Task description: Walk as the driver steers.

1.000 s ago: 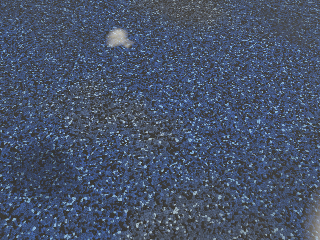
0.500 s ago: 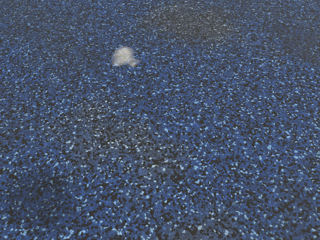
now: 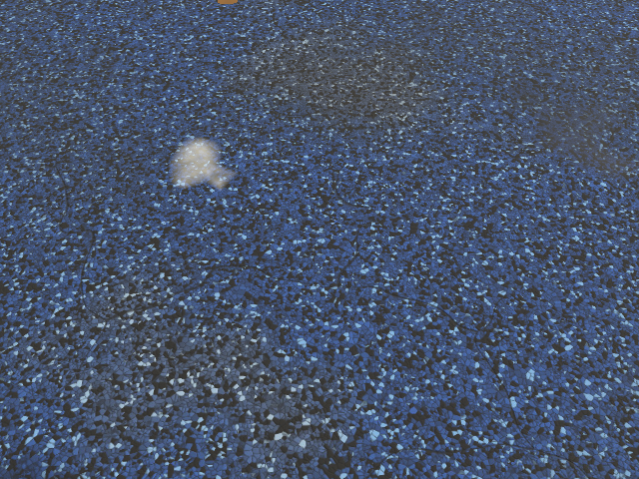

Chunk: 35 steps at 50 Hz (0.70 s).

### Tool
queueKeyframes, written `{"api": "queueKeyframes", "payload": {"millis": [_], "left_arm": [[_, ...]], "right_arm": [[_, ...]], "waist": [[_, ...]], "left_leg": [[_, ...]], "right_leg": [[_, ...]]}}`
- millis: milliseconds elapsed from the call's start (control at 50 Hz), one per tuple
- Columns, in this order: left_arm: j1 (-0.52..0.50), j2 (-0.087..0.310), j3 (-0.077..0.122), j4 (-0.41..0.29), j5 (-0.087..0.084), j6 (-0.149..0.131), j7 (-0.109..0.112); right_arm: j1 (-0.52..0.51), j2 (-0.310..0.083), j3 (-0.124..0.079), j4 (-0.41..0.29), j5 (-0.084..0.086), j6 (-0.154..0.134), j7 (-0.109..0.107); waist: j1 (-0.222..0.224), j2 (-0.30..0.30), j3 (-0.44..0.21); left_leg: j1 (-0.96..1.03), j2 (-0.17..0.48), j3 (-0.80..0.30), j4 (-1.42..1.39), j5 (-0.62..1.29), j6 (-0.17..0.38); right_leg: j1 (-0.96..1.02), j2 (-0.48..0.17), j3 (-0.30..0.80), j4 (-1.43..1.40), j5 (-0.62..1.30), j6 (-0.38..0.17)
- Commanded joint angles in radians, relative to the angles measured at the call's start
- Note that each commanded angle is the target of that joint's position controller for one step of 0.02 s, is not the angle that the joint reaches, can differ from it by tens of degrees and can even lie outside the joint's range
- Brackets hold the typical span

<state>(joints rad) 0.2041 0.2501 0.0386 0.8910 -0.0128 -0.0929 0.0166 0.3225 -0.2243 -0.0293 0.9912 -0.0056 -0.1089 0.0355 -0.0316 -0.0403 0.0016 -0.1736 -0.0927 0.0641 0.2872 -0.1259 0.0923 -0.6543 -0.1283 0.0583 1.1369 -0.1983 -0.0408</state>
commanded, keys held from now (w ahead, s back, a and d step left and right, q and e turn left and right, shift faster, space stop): w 0.58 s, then w+q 0.42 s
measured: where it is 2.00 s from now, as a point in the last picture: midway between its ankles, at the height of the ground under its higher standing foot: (256, 291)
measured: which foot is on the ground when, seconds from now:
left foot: down 0.00-0.32, up 0.34-0.86, down 0.88-1.00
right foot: up 0.00-0.28, down 0.30-0.90, up 0.92-1.00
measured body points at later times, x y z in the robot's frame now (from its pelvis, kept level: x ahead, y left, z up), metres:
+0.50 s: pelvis +0.27 -0.08 +0.00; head +0.29 -0.10 +0.45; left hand +0.33 +0.18 -0.12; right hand +0.36 -0.35 -0.14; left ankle +0.27 +0.08 -0.66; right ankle +0.30 -0.16 -0.74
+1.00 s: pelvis +0.55 -0.01 -0.01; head +0.58 +0.01 +0.43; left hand +0.57 +0.27 -0.15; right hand +0.72 -0.25 -0.13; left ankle +0.60 +0.07 -0.74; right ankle +0.45 -0.17 -0.64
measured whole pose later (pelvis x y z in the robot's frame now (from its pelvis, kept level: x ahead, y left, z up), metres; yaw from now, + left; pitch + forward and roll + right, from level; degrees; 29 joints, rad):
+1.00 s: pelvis +0.55 -0.01 -0.01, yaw +11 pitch +2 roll +0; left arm 0.25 0.25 0.04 0.91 -0.01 -0.13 0.00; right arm 0.17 -0.26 -0.07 0.83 0.01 -0.07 0.04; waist 0.00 -0.01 0.04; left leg -0.40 -0.08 0.02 0.52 -0.16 0.10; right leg -0.37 -0.04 0.02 1.22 -0.39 -0.02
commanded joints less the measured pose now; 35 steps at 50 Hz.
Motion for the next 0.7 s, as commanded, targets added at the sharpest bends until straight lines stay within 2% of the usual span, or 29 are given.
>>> {"api": "queueKeyframes", "payload": {"millis": [20, 120, 180, 220, 260, 280, 300, 320, 340, 360, 380, 400, 420, 440, 480, 520, 580, 640, 700], "left_arm": [[0.032, 0.044, 0.013, -0.043, 0.012, 0.004, 0.007], [-0.158, 0.028, 0.005, -0.093, 0.0, -0.008, -0.01], [-0.237, 0.034, 0.001, -0.123, -0.009, -0.012, -0.029], [-0.254, 0.047, 0.003, -0.141, -0.01, -0.02, -0.042], [-0.192, 0.075, 0.015, -0.134, -0.01, -0.029, -0.049], [-0.09, 0.105, 0.033, -0.106, -0.007, -0.032, -0.047], [0.1, 0.164, 0.061, -0.051, -0.006, -0.034, -0.041], [0.268, 0.277, 0.088, -0.022, 0.015, -0.031, -0.035], [0.306, 0.251, 0.081, -0.007, 0.011, -0.025, -0.041], [0.241, 0.173, 0.055, -0.018, 0.006, -0.028, -0.042], [0.145, 0.132, 0.041, -0.042, 0.005, -0.026, -0.041], [0.066, 0.104, 0.031, -0.055, 0.009, -0.025, -0.045], [0.028, 0.076, 0.023, -0.059, 0.014, -0.027, -0.049], [0.02, 0.063, 0.019, -0.051, 0.018, -0.028, -0.053], [0.054, 0.078, 0.024, -0.025, 0.017, -0.033, -0.053], [0.089, 0.106, 0.031, -0.006, 0.018, -0.033, -0.042], [0.133, 0.111, 0.031, 0.015, 0.015, -0.021, -0.025], [0.158, 0.128, 0.034, 0.029, 0.015, -0.019, -0.014], [0.204, 0.129, 0.036, 0.059, 0.013, -0.015, -0.01]], "right_arm": [[-0.037, -0.131, -0.021, -0.054, 0.001, -0.017, -0.02], [0.061, -0.165, -0.027, -0.031, 0.02, -0.001, -0.036], [0.108, -0.168, -0.029, -0.009, 0.026, 0.011, -0.037], [0.116, -0.173, -0.034, -0.002, 0.026, 0.021, -0.039], [0.092, -0.189, -0.04, -0.005, 0.027, 0.032, -0.041], [0.069, -0.185, -0.037, -0.012, 0.024, 0.037, -0.041], [0.06, -0.153, -0.024, -0.024, 0.012, 0.039, -0.041], [0.131, -0.065, 0.005, -0.052, 0.001, 0.025, -0.035], [0.173, -0.022, 0.02, -0.039, 0.017, -0.002, -0.029], [0.098, -0.14, -0.008, -0.052, 0.041, -0.021, -0.025], [0.013, -0.165, -0.015, -0.08, 0.051, -0.028, -0.025], [-0.027, -0.153, -0.018, -0.086, 0.039, -0.024, -0.031], [-0.032, -0.144, -0.025, -0.086, 0.026, -0.012, -0.036], [-0.013, -0.12, -0.025, -0.082, 0.023, 0.003, -0.037], [0.007, -0.087, -0.024, -0.076, 0.021, 0.024, -0.039], [-0.053, -0.092, -0.029, -0.1, 0.015, 0.031, -0.042], [-0.167, -0.082, -0.03, -0.137, 0.01, 0.029, -0.039], [-0.253, -0.066, -0.023, -0.157, 0.02, 0.025, -0.027], [-0.329, -0.062, -0.018, -0.186, 0.027, 0.027, -0.014]], "waist": [[0.046, 0.08, 0.054], [-0.024, 0.083, 0.058], [-0.049, 0.091, 0.08], [-0.043, 0.097, 0.083], [0.004, 0.116, 0.051], [0.063, 0.115, -0.007], [0.139, 0.085, -0.13], [0.151, -0.107, -0.302], [0.138, -0.266, -0.392], [0.137, -0.167, -0.276], [0.111, -0.103, -0.172], [0.079, -0.023, -0.102], [0.048, -0.021, -0.065], [0.025, -0.036, -0.049], [0.007, -0.031, -0.028], [0.011, -0.013, 0.001], [0.036, -0.012, 0.023], [0.065, -0.021, 0.043], [0.093, -0.014, 0.074]], "left_leg": [[-0.096, 0.281, -0.212, -0.204, 0.069, 0.17], [0.016, 0.271, -0.161, -0.183, 0.076, 0.123], [0.111, 0.308, -0.17, -0.141, 0.059, 0.118], [0.173, 0.339, -0.184, -0.099, 0.072, 0.107], [0.196, 0.349, -0.186, -0.021, 0.195, 0.088], [0.184, 0.314, -0.153, 0.101, 0.364, 0.067], [0.09, 0.251, -0.101, 0.332, 0.419, 0.036], [-0.263, 0.127, -0.021, 0.737, 0.121, -0.031], [-0.512, 0.024, -0.112, 0.967, -0.415, -0.051], [-0.608, 0.092, -0.191, 1.063, -0.386, -0.028], [-0.616, 0.148, -0.163, 1.05, -0.293, -0.014], [-0.572, 0.19, -0.141, 0.988, -0.209, -0.019], [-0.519, 0.222, -0.142, 0.921, -0.157, -0.023], [-0.467, 0.234, -0.139, 0.887, -0.126, -0.028], [-0.45, 0.235, -0.123, 0.845, -0.091, -0.042], [-0.515, 0.24, -0.121, 0.765, -0.018, -0.058], [-0.569, 0.236, -0.113, 0.592, 0.119, -0.073], [-0.536, 0.211, -0.088, 0.435, 0.24, -0.065], [-0.553, 0.192, -0.081, 0.361, 0.245, -0.048]], "right_leg": [[-0.032, -0.041, 0.001, -0.139, 0.153, 0.028], [0.003, 0.012, -0.044, -0.464, 0.305, 0.038], [-0.005, 0.028, -0.046, -0.552, 0.258, 0.03], [0.006, 0.038, -0.046, -0.596, 0.184, 0.005], [0.116, 0.067, -0.068, -0.636, 0.114, -0.024], [0.259, 0.101, -0.097, -0.658, 0.101, -0.047], [0.519, 0.079, -0.066, -0.644, 0.121, -0.086], [0.925, -0.177, 0.296, -0.653, 0.084, -0.215], [1.073, -0.291, 0.67, -0.817, -0.042, -0.304], [0.979, -0.258, 0.594, -0.838, -0.079, -0.254], [0.837, -0.223, 0.435, -0.848, -0.011, -0.215], [0.692, -0.178, 0.323, -0.885, 0.08, -0.196], [0.601, -0.137, 0.244, -0.92, 0.128, -0.179], [0.542, -0.111, 0.197, -0.95, 0.15, -0.172], [0.498, -0.092, 0.132, -0.983, 0.238, -0.186], [0.509, -0.092, 0.096, -1.002, 0.303, -0.193], [0.542, -0.08, 0.05, -1.016, 0.314, -0.177], [0.562, -0.068, -0.022, -1.037, 0.267, -0.149], [0.644, -0.096, -0.064, -1.036, 0.261, -0.139]]}}
Keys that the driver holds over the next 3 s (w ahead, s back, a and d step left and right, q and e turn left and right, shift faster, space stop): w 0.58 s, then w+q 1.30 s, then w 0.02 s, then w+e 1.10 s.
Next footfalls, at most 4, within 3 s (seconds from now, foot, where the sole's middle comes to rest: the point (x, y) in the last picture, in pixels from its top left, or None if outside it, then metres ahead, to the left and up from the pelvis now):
0.30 right None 0.34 -0.17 -0.78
0.88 left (286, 423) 0.64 0.08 -0.78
1.38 right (329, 302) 0.97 -0.03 -0.78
1.90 left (183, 283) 1.04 0.35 -0.78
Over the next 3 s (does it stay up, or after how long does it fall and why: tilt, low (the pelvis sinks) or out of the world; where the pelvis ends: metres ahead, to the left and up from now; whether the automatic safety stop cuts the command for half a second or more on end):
stays up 1.49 0.55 -0.02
